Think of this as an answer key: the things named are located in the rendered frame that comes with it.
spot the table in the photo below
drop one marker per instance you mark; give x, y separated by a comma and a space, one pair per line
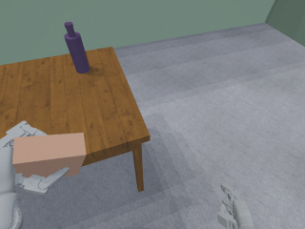
54, 98

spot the right robot hand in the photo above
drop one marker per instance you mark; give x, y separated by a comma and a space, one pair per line
239, 212

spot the left robot forearm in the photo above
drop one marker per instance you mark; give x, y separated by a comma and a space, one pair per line
11, 217

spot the left robot hand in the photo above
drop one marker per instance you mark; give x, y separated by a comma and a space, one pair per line
9, 180

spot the sponge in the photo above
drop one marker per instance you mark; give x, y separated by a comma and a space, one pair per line
43, 155

